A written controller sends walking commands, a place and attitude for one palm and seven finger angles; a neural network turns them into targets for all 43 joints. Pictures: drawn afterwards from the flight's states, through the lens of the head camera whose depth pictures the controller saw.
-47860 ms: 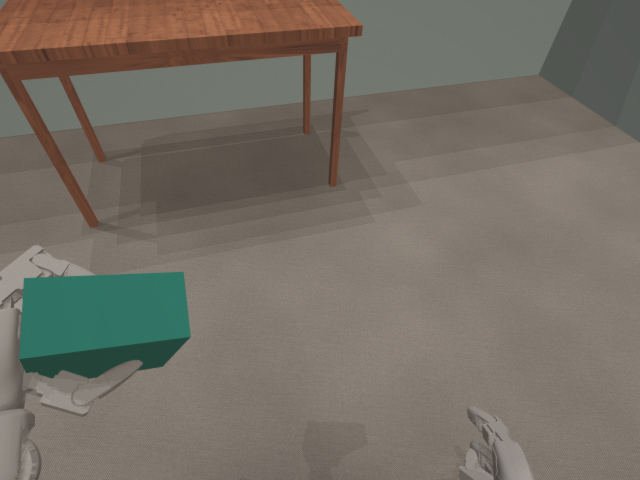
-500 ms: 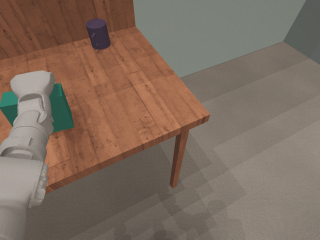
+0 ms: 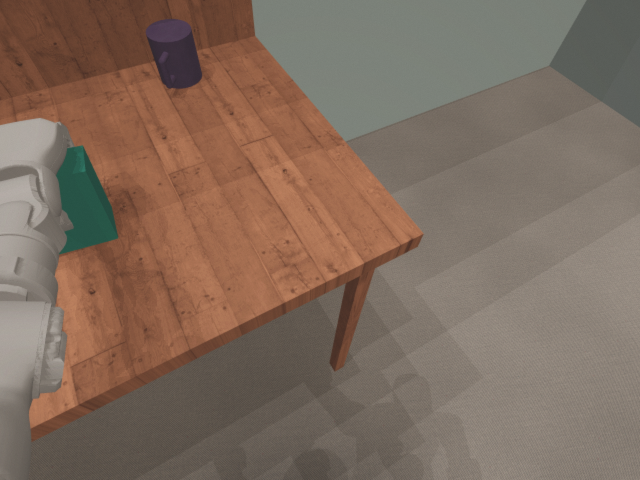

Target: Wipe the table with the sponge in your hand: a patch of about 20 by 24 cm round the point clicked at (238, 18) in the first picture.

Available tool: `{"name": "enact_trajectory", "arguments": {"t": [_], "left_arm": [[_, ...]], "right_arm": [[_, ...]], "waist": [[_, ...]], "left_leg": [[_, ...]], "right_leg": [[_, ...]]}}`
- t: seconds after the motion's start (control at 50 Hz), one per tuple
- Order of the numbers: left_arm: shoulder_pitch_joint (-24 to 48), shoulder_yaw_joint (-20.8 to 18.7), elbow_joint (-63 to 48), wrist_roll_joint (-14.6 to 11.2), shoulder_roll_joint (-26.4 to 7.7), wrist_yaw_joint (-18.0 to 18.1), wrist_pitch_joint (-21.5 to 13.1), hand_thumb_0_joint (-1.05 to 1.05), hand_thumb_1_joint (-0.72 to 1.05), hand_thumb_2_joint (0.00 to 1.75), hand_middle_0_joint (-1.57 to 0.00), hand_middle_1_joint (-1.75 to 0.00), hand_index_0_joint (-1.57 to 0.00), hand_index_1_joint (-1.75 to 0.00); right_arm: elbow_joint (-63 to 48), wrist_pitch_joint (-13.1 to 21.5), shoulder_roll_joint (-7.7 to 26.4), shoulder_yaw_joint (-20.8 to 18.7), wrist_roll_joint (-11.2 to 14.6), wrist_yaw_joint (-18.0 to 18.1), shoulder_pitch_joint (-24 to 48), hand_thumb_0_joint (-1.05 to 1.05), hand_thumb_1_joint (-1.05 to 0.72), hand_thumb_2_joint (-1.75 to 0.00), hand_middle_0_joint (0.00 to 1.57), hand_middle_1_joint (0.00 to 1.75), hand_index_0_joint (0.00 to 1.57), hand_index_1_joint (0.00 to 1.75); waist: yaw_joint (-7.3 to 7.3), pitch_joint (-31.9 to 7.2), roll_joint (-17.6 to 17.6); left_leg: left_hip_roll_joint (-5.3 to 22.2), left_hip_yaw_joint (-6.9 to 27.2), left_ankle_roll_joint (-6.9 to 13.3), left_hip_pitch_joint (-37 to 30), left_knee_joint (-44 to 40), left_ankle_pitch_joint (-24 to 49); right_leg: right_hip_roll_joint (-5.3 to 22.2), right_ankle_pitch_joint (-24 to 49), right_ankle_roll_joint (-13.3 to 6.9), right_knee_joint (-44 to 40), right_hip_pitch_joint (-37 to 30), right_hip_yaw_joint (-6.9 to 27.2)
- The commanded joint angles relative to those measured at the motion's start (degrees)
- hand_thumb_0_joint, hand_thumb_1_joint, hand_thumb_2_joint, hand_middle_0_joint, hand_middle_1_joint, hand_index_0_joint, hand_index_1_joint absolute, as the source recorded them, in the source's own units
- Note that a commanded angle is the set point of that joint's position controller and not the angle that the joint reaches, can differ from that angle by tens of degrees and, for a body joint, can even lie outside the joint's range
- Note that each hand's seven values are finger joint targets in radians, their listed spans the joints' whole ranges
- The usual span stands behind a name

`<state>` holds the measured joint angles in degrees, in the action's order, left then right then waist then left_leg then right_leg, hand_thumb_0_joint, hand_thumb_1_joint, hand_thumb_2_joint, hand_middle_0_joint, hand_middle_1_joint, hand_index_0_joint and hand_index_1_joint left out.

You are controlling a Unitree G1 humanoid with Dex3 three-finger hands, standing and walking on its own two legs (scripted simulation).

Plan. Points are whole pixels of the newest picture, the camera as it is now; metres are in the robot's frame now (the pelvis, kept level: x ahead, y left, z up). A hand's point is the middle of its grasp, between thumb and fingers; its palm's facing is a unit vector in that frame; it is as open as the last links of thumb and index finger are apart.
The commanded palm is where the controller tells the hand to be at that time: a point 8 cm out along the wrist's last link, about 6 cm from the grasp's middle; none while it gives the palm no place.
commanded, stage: slide back across to the first lane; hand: left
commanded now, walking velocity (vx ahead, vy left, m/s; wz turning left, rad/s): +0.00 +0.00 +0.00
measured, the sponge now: (52, 217) +0.45 +0.35 +0.04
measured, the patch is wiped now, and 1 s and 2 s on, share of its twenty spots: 1.00 1.00 1.00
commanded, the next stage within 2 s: wipe back along the first lane in 0.68 s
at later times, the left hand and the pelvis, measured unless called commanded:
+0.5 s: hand out of the picture +0.43 +0.39 +0.10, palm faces -0.16 +0.01 -0.99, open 10.2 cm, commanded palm +0.43 +0.38 +0.15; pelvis +0.00 +0.01 +0.00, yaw +1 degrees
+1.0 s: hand out of the picture +0.41 +0.41 +0.10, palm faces -0.12 +0.03 -0.99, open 10.2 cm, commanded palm +0.40 +0.39 +0.14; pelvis +0.00 +0.01 +0.00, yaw +0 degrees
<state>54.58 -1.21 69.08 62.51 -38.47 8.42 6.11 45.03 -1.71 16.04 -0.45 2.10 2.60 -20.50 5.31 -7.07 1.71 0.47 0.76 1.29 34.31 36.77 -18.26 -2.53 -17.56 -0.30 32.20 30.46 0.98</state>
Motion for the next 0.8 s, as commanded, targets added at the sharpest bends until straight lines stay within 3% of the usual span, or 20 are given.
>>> {"name": "enact_trajectory", "arguments": {"t": [0.0,0.04,0.08,0.12,0.18,0.22,0.24,0.28,0.32,0.34,0.4,0.42,0.44,0.48,0.54,0.56,0.64,0.68,0.74,0.78], "left_arm": [[20.48,-1.13,-6.18,2.65,-16.59,2.81,2.42,0.0,0.1,1.3,-1.2,-1.6,-1.2,-1.6],[20.47,-2.58,-8.33,2.86,-18.26,2.57,2.24,0.0,0.1,1.3,-1.2,-1.6,-1.2,-1.6],[19.59,-2.67,-9.18,2.57,-18.27,2.37,2.12,0.0,0.1,1.3,-1.2,-1.6,-1.2,-1.6],[19.67,-4.75,-11.16,2.25,-20.74,1.99,1.79,0.0,0.1,1.3,-1.2,-1.6,-1.2,-1.6],[18.37,-5.06,-10.62,2.12,-21.83,1.8,2.09,0.0,0.1,1.3,-1.2,-1.6,-1.2,-1.6],[19.24,-7.69,-12.07,2.35,-25.65,1.63,2.0,0.0,0.1,1.3,-1.2,-1.6,-1.2,-1.6],[19.54,-6.05,-11.88,2.58,-24.47,1.47,2.05,0.0,0.1,1.3,-1.2,-1.6,-1.2,-1.6],[18.24,-5.36,-10.47,2.71,-23.62,1.01,2.29,0.0,0.1,1.3,-1.2,-1.6,-1.2,-1.6],[19.92,-5.51,-11.34,2.97,-24.78,0.16,1.92,0.0,0.1,1.3,-1.2,-1.6,-1.2,-1.6],[20.42,-4.95,-10.95,2.86,-24.61,-0.31,1.64,0.0,0.1,1.3,-1.2,-1.6,-1.2,-1.6],[19.97,-5.16,-12.66,1.15,-24.68,-2.2,-1.09,0.0,0.1,1.3,-1.2,-1.6,-1.2,-1.6],[20.57,-5.53,-13.66,1.01,-25.06,-3.02,-2.34,0.0,0.1,1.3,-1.2,-1.6,-1.2,-1.6],[20.85,-4.09,-13.63,1.37,-23.82,-3.45,-3.26,0.0,0.1,1.3,-1.2,-1.6,-1.2,-1.6],[20.14,-3.9,-14.18,1.51,-23.36,-3.94,-5.07,0.0,0.1,1.3,-1.2,-1.6,-1.2,-1.6],[19.4,-4.67,-15.72,1.88,-23.58,-3.97,-7.72,0.0,0.1,1.3,-1.2,-1.6,-1.2,-1.6],[19.22,-4.03,-15.43,1.8,-22.84,-3.75,-8.12,0.0,0.1,1.3,-1.2,-1.6,-1.2,-1.6],[21.15,-8.39,-15.6,1.29,-28.77,-2.48,-9.28,0.0,0.1,1.3,-1.2,-1.6,-1.2,-1.6],[20.07,-8.58,-14.44,0.83,-28.81,-1.8,-8.98,0.0,0.1,1.3,-1.2,-1.6,-1.2,-1.6],[17.63,-11.68,-13.15,1.52,-32.64,-1.27,-9.03,0.0,0.1,1.3,-1.2,-1.6,-1.2,-1.6],[16.89,-9.13,-12.87,1.73,-29.31,-1.11,-8.51,0.0,0.1,1.3,-1.2,-1.6,-1.2,-1.6]], "right_arm": [[-2.75,0.91,10.11,-3.25,-0.4,0.47,-6.57,0.0,-0.9,-0.9,0.2,0.3,0.2,0.3],[-3.24,0.54,10.06,-3.31,-0.51,0.39,-6.47,0.0,-0.9,-0.9,0.2,0.3,0.2,0.3],[-3.9,0.34,9.86,-3.23,-0.5,0.43,-5.82,0.0,-0.9,-0.9,0.2,0.3,0.2,0.3],[-4.27,0.06,10.04,-3.14,-0.64,0.48,-5.22,0.0,-0.9,-0.9,0.2,0.3,0.2,0.3],[-4.79,-0.48,10.02,-2.84,-0.43,0.53,-4.07,0.0,-0.9,-0.9,0.2,0.3,0.2,0.3],[-4.83,-0.85,10.34,-2.63,-0.49,0.74,-2.98,0.0,-0.9,-0.9,0.2,0.3,0.2,0.3],[-5.23,-0.97,10.07,-2.48,-0.29,0.86,-2.98,0.0,-0.9,-0.9,0.2,0.3,0.2,0.3],[-5.22,-1.0,10.12,-2.41,-0.21,0.95,-2.55,0.0,-0.9,-0.9,0.2,0.3,0.2,0.3],[-5.17,-1.22,10.33,-2.38,-0.14,1.34,-2.18,0.0,-0.9,-0.9,0.2,0.3,0.2,0.3],[-5.1,-1.24,10.37,-2.44,-0.03,1.57,-2.61,0.0,-0.9,-0.9,0.2,0.3,0.2,0.3],[-5.4,-0.74,10.45,-2.77,0.21,2.12,-3.11,0.0,-0.9,-0.9,0.2,0.3,0.2,0.3],[-5.25,-0.67,10.54,-2.85,0.11,2.4,-3.38,0.0,-0.9,-0.9,0.2,0.3,0.2,0.3],[-5.06,-0.59,10.43,-2.98,0.22,2.66,-3.84,0.0,-0.9,-0.9,0.2,0.3,0.2,0.3],[-4.76,-0.49,10.66,-3.23,0.16,2.82,-4.32,0.0,-0.9,-0.9,0.2,0.3,0.2,0.3],[-4.4,-0.56,10.69,-3.62,-0.03,2.98,-5.26,0.0,-0.9,-0.9,0.2,0.3,0.2,0.3],[-4.38,-0.64,10.69,-3.64,0.04,2.95,-5.22,0.0,-0.9,-0.9,0.2,0.3,0.2,0.3],[-3.9,-1.09,11.28,-3.59,0.02,2.85,-5.28,0.0,-0.9,-0.9,0.2,0.3,0.2,0.3],[-4.08,-1.29,11.26,-3.42,0.08,2.63,-4.78,0.0,-0.9,-0.9,0.2,0.3,0.2,0.3],[-3.61,-2.04,11.69,-3.4,-0.2,2.25,-4.82,0.0,-0.9,-0.9,0.2,0.3,0.2,0.3],[-4.2,-2.17,11.37,-3.52,0.01,2.04,-4.53,0.0,-0.9,-0.9,0.2,0.3,0.2,0.3]], "waist": [[0.32,-17.86,2.24],[-0.69,-20.65,3.9],[-1.09,-21.44,3.37],[-2.01,-23.17,3.72],[-2.15,-21.11,3.66],[-2.95,-21.77,4.08],[-2.48,-21.18,5.16],[-2.29,-19.43,3.82],[-2.15,-19.17,5.08],[-1.41,-18.9,4.32],[-0.98,-19.09,3.71],[-0.98,-19.88,4.92],[-0.2,-19.18,5.27],[0.0,-17.42,5.57],[-0.61,-18.47,7.89],[-0.3,-17.19,7.48],[-0.92,-18.43,7.87],[-1.03,-18.12,6.57],[-2.53,-22.03,7.34],[-1.89,-21.18,6.57]], "left_leg": [[-1.45,-0.84,1.23,-12.82,-0.68,25.61],[-1.22,-0.4,0.97,-14.31,-0.47,28.42],[-1.38,-0.63,1.02,-14.33,-0.25,28.31],[-1.33,-0.24,1.0,-14.88,-0.57,30.18],[-1.67,-0.69,1.08,-13.82,-1.07,26.66],[-1.67,-0.5,1.08,-13.64,-1.83,26.73],[-1.82,-0.74,1.02,-13.78,-2.01,25.94],[-1.93,-0.87,1.06,-13.15,-2.48,24.09],[-1.69,-0.37,0.95,-14.41,-3.27,24.16],[-1.69,-0.39,1.09,-14.78,-3.12,23.51],[-1.75,-0.41,1.49,-15.73,-3.08,22.86],[-1.51,0.05,1.38,-17.29,-3.25,25.11],[-1.5,0.08,1.44,-18.26,-2.88,25.06],[-1.46,0.21,1.47,-18.54,-2.47,25.32],[-1.15,1.08,0.84,-21.27,-2.0,29.16],[-1.23,1.11,0.76,-20.72,-1.81,28.56],[-1.61,1.02,0.63,-19.35,-1.77,27.73],[-1.93,0.51,0.91,-17.09,-1.79,25.38],[-2.01,0.44,0.54,-17.19,-0.93,29.14],[-1.96,0.02,0.73,-16.54,-0.89,27.55]], "right_leg": [[-1.6,23.35,-2.21,-0.94,-7.51,-1.73],[-1.54,24.1,-2.33,-0.08,-8.25,-1.82],[-1.57,24.48,-2.32,-0.13,-9.59,-1.77],[-1.37,25.84,-2.45,0.06,-11.38,-1.77],[-1.46,23.62,-2.26,-0.59,-11.82,-1.66],[-1.18,23.99,-2.43,-0.7,-13.54,-1.41],[-1.24,23.19,-2.35,-0.76,-13.13,-1.55],[-1.31,21.94,-2.3,-1.51,-12.98,-1.66],[-1.18,20.97,-2.61,-2.15,-12.65,-1.64],[-1.26,20.54,-2.41,-2.26,-12.27,-1.61],[-1.2,21.16,-2.3,-3.16,-12.95,-1.25],[-1.08,21.7,-2.53,-3.24,-12.47,-1.32],[-1.21,20.75,-2.37,-3.21,-10.87,-1.37],[-1.38,20.23,-2.54,-3.51,-8.9,-1.62],[-1.63,19.18,-2.88,-3.17,-6.66,-1.95],[-1.75,18.58,-2.97,-3.21,-5.74,-2.17],[-1.56,19.24,-3.1,-2.7,-6.89,-1.87],[-1.46,19.3,-2.94,-2.55,-7.93,-1.75],[-1.38,22.24,-2.96,-1.33,-9.94,-1.49],[-1.44,21.75,-2.76,-1.64,-9.61,-1.61]]}}
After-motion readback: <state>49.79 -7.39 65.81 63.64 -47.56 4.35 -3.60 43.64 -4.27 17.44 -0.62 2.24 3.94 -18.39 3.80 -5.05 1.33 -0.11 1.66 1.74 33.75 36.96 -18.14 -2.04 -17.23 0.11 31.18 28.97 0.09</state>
